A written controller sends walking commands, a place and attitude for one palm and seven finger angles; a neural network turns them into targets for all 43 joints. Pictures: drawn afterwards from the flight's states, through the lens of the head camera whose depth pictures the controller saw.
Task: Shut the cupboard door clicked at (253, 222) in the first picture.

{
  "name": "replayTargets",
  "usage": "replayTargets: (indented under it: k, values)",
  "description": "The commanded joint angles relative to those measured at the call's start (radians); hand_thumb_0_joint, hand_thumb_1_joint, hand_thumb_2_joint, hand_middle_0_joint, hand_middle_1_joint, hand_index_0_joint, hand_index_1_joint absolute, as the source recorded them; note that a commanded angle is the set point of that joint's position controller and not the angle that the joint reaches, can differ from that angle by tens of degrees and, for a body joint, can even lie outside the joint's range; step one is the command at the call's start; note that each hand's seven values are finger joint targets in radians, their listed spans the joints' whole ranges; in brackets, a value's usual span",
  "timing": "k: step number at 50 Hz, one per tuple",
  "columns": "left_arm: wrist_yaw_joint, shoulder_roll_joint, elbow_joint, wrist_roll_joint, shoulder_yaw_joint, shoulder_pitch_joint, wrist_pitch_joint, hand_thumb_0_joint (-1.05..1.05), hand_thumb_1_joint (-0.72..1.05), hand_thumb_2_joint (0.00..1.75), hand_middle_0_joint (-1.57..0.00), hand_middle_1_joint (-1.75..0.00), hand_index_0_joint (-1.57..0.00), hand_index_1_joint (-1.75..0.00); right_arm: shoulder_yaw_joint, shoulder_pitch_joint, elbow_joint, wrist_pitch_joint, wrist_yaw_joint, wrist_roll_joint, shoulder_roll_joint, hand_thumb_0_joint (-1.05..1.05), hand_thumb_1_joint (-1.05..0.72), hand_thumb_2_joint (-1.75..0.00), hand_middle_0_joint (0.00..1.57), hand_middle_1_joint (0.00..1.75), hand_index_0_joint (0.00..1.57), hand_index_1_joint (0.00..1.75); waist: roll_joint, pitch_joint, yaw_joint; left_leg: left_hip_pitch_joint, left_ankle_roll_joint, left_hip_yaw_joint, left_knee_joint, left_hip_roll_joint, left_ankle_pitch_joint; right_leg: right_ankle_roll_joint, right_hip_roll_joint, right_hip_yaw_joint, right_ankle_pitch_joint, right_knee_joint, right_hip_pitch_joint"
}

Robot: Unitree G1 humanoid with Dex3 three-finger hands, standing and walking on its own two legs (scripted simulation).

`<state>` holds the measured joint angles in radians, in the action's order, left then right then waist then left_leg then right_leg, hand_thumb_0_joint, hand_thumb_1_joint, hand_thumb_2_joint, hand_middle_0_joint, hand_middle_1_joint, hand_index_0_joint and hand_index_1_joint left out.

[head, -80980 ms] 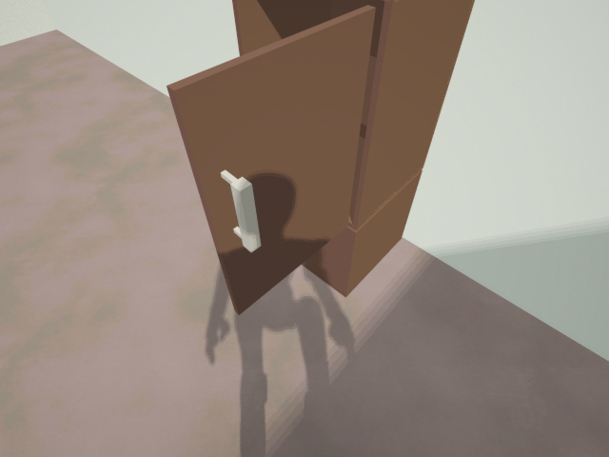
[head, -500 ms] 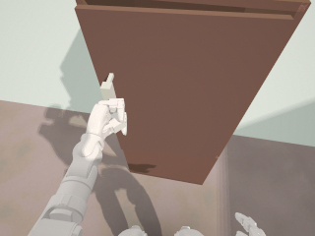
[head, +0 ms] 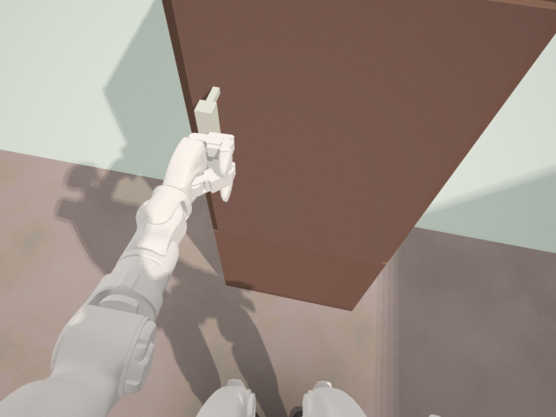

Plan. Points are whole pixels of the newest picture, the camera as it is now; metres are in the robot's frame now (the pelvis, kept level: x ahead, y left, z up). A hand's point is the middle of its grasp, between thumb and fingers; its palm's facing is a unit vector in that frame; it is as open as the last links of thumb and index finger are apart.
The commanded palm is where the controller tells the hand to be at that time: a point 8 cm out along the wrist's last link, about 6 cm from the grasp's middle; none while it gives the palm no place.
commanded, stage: push the door shut along its arc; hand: left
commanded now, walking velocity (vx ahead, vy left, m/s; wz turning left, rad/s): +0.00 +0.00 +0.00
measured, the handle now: (216, 138) +0.52 +0.10 +0.08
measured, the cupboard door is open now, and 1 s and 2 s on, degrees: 0 0 0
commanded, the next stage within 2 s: pull the fist back off the door in 0.24 s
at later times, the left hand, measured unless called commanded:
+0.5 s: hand (237, 171) +0.44 +0.07 +0.09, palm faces -0.07 -1.00 +0.01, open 3.3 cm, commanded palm +0.45 +0.09 +0.08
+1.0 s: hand (246, 190) +0.42 +0.05 +0.07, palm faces -0.11 -0.99 +0.01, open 3.1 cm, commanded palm +0.38 +0.11 +0.08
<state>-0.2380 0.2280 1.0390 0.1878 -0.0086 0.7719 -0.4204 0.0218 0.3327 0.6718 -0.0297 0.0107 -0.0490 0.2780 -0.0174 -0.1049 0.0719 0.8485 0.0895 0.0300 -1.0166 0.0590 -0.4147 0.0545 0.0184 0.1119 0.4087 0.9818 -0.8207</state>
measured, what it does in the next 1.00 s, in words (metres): stands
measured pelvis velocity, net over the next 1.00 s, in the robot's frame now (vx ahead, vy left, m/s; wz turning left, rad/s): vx -0.01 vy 0.00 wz -0.06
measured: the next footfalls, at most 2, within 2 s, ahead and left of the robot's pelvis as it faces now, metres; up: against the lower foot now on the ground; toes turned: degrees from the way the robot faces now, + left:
none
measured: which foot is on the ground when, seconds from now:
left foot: down 0.00-1.00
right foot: down 0.00-1.00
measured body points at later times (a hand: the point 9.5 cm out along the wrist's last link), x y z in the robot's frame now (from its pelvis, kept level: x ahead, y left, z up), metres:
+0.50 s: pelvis -0.04 +0.01 -0.02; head +0.04 +0.03 +0.42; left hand +0.44 +0.12 +0.09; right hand +0.01 -0.25 -0.13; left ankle +0.04 +0.06 -0.67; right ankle +0.04 -0.09 -0.67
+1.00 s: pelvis -0.01 +0.00 +0.00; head +0.06 +0.00 +0.45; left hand +0.42 +0.11 +0.07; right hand +0.02 -0.26 -0.11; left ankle +0.04 +0.06 -0.67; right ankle +0.04 -0.09 -0.67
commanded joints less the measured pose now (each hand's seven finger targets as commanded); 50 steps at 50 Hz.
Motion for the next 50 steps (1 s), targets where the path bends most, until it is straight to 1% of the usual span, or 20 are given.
replayTargets:
  k: [1,2,5,7,9,17,18,20,22,25,26,28,31,33,35,38,40,44,46,50]
  values:
    - [-0.001,-0.017,-0.18,-0.017,-0.061,0.717,-0.025,0.0,0.9,0.9,-1.3,-1.5,-1.3,-1.5,-0.059,0.079,-0.057,-0.045,-0.017,0.002,0.173,0.0,-0.9,-0.9,0.2,0.3,0.2,0.3,-0.034,-0.289,0.167,-0.324,-0.051,-0.215,0.2,-0.074,-0.136,-0.015,0.003,-0.093,0.005,-0.13,-0.111]
    - [0.0,0.001,-0.172,-0.022,-0.053,0.733,-0.027,0.0,0.9,0.9,-1.3,-1.5,-1.3,-1.5,-0.06,0.084,-0.05,-0.048,-0.019,0.003,0.179,0.0,-0.9,-0.9,0.2,0.3,0.2,0.3,-0.039,-0.3,0.166,-0.336,-0.056,-0.232,0.205,-0.08,-0.149,-0.015,0.002,-0.089,0.008,-0.12,-0.128]
    - [-0.005,-0.082,-0.173,-0.019,-0.117,0.782,-0.023,0.0,0.9,0.9,-1.3,-1.5,-1.3,-1.5,-0.057,0.083,-0.039,-0.067,-0.018,0.006,0.178,0.0,-0.9,-0.9,0.2,0.3,0.2,0.3,-0.088,-0.313,0.186,-0.381,-0.063,-0.277,0.217,-0.089,-0.214,-0.016,-0.001,-0.08,0.022,-0.095,-0.209]
    - [-0.004,-0.049,-0.16,-0.022,-0.099,0.807,-0.02,0.0,0.9,0.9,-1.3,-1.5,-1.3,-1.5,-0.058,0.091,-0.026,-0.073,-0.024,0.007,0.189,0.0,-0.9,-0.9,0.2,0.3,0.2,0.3,-0.066,-0.321,0.192,-0.377,-0.063,-0.29,0.218,-0.092,-0.229,-0.017,-0.003,-0.082,0.025,-0.089,-0.221]
    - [-0.001,-0.079,-0.165,-0.019,-0.122,0.827,-0.013,0.0,0.9,0.9,-1.3,-1.5,-1.3,-1.5,-0.055,0.091,-0.022,-0.085,-0.027,0.007,0.187,0.0,-0.9,-0.9,0.2,0.3,0.2,0.3,-0.069,-0.321,0.203,-0.368,-0.062,-0.298,0.219,-0.094,-0.271,-0.02,-0.005,-0.083,0.037,-0.086,-0.241]
    - [0.02,-0.065,-0.156,-0.028,-0.116,0.868,0.01,0.0,0.9,0.9,-1.3,-1.5,-1.3,-1.5,-0.054,0.112,-0.012,-0.115,-0.031,0.01,0.2,0.0,-0.9,-0.9,0.2,0.3,0.2,0.3,-0.075,-0.344,0.211,-0.363,-0.068,-0.339,0.224,-0.105,-0.334,-0.025,-0.01,-0.084,0.046,-0.052,-0.295]
    - [0.182,-0.091,-0.147,0.057,0.047,0.894,0.02,0.0,0.9,0.9,-1.3,-1.5,-1.3,-1.5,-0.058,0.073,-0.028,-0.125,-0.032,0.032,0.186,0.0,-0.9,-0.9,0.2,0.3,0.2,0.3,-0.089,-0.333,0.154,-0.322,-0.092,-0.336,0.24,-0.092,-0.375,-0.025,-0.01,-0.077,0.049,-0.045,-0.285]
    - [0.317,-0.147,-0.129,0.024,0.016,0.821,0.029,0.0,0.9,0.9,-1.3,-1.5,-1.3,-1.5,-0.055,0.078,-0.031,-0.129,-0.005,0.048,0.181,0.0,-0.9,-0.9,0.2,0.3,0.2,0.3,-0.064,-0.33,0.168,-0.318,-0.097,-0.339,0.238,-0.099,-0.383,-0.036,-0.009,-0.065,0.046,-0.045,-0.268]
    - [0.377,-0.136,-0.096,-0.029,0.016,0.807,0.022,0.0,0.9,0.9,-1.3,-1.5,-1.3,-1.5,-0.06,0.101,-0.024,-0.12,0.01,0.063,0.184,0.0,-0.9,-0.9,0.2,0.3,0.2,0.3,-0.019,-0.337,0.18,-0.297,-0.093,-0.32,0.224,-0.093,-0.329,-0.039,-0.009,-0.065,0.026,-0.048,-0.243]
    - [0.385,-0.091,-0.097,-0.116,-0.01,0.804,-0.015,0.0,0.9,0.9,-1.3,-1.5,-1.3,-1.5,-0.064,0.124,-0.025,-0.106,0.025,0.071,0.18,0.0,-0.9,-0.9,0.2,0.3,0.2,0.3,0.007,-0.358,0.186,-0.26,-0.077,-0.263,0.187,-0.082,-0.269,-0.038,-0.012,-0.078,0.028,-0.072,-0.189]
    - [0.378,-0.062,-0.092,-0.14,-0.002,0.813,-0.032,0.0,0.9,0.9,-1.3,-1.5,-1.3,-1.5,-0.067,0.134,-0.026,-0.103,0.027,0.077,0.185,0.0,-0.9,-0.9,0.2,0.3,0.2,0.3,0.006,-0.367,0.187,-0.268,-0.077,-0.266,0.184,-0.08,-0.263,-0.036,-0.011,-0.078,0.026,-0.067,-0.194]
    - [0.357,-0.075,-0.075,-0.168,-0.037,0.789,-0.054,0.0,0.9,0.9,-1.3,-1.5,-1.3,-1.5,-0.068,0.125,-0.033,-0.097,0.034,0.073,0.183,0.0,-0.9,-0.9,0.2,0.3,0.2,0.3,0.015,-0.34,0.189,-0.256,-0.075,-0.274,0.183,-0.086,-0.308,-0.036,-0.012,-0.082,0.063,-0.068,-0.217]
    - [0.329,0.0,-0.069,-0.138,0.029,0.75,-0.057,0.0,0.9,0.9,-1.3,-1.5,-1.3,-1.5,-0.069,0.114,-0.052,-0.086,0.03,0.065,0.192,0.0,-0.9,-0.9,0.2,0.3,0.2,0.3,-0.007,-0.342,0.155,-0.254,-0.081,-0.283,0.204,-0.085,-0.339,-0.029,-0.006,-0.087,0.084,-0.069,-0.188]
    - [0.314,0.041,-0.062,-0.077,0.094,0.699,-0.03,0.0,0.9,0.9,-1.3,-1.5,-1.3,-1.5,-0.061,0.102,-0.073,-0.075,0.027,0.053,0.188,0.0,-0.9,-0.9,0.2,0.3,0.2,0.3,0.011,-0.35,0.127,-0.203,-0.079,-0.249,0.211,-0.074,-0.328,-0.029,-0.003,-0.1,0.105,-0.089,-0.106]
    - [0.301,0.063,-0.073,-0.062,0.117,0.632,-0.022,0.0,0.9,0.9,-1.3,-1.5,-1.3,-1.5,-0.057,0.097,-0.095,-0.067,0.024,0.045,0.181,0.0,-0.9,-0.9,0.2,0.3,0.2,0.3,0.04,-0.326,0.106,-0.153,-0.073,-0.208,0.212,-0.066,-0.308,-0.03,-0.002,-0.111,0.128,-0.122,-0.035]
    - [0.291,0.023,-0.126,-0.076,0.087,0.568,-0.047,0.0,0.9,0.9,-1.3,-1.5,-1.3,-1.5,-0.057,0.088,-0.111,-0.067,0.03,0.046,0.173,0.0,-0.9,-0.9,0.2,0.3,0.2,0.3,0.003,-0.317,0.094,-0.173,-0.072,-0.206,0.216,-0.074,-0.295,-0.029,-0.002,-0.107,0.105,-0.114,-0.048]
    - [0.292,0.005,-0.168,-0.08,0.08,0.479,-0.068,0.0,0.9,0.9,-1.3,-1.5,-1.3,-1.5,-0.063,0.082,-0.127,-0.062,0.037,0.045,0.169,0.0,-0.9,-0.9,0.2,0.3,0.2,0.3,-0.006,-0.336,0.069,-0.201,-0.075,-0.203,0.225,-0.079,-0.258,-0.025,0.002,-0.102,0.08,-0.109,-0.026]
    - [0.287,0.035,-0.252,-0.07,0.114,0.332,-0.077,0.0,0.9,0.9,-1.3,-1.5,-1.3,-1.5,-0.068,0.07,-0.158,-0.043,0.043,0.036,0.161,0.0,-0.9,-0.9,0.2,0.3,0.2,0.3,0.052,-0.334,0.033,-0.176,-0.067,-0.149,0.232,-0.07,-0.216,-0.025,0.002,-0.12,0.109,-0.159,0.081]
    - [0.289,0.045,-0.361,-0.062,0.124,0.246,-0.082,0.0,0.9,0.9,-1.3,-1.5,-1.3,-1.5,-0.072,0.059,-0.181,-0.041,0.044,0.034,0.16,0.0,-0.9,-0.9,0.2,0.3,0.2,0.3,0.03,-0.366,0.005,-0.215,-0.065,-0.132,0.24,-0.07,-0.151,-0.021,0.007,-0.122,0.065,-0.167,0.134]
    - [0.283,0.004,-0.607,-0.057,0.075,0.074,-0.093,0.0,0.9,0.9,-1.3,-1.5,-1.3,-1.5,-0.078,0.03,-0.21,-0.034,0.048,0.024,0.138,0.0,-0.9,-0.9,0.2,0.3,0.2,0.3,0.026,-0.395,-0.02,-0.312,-0.062,-0.1,0.232,-0.078,0.06,-0.019,0.015,-0.117,-0.084,-0.176,0.216]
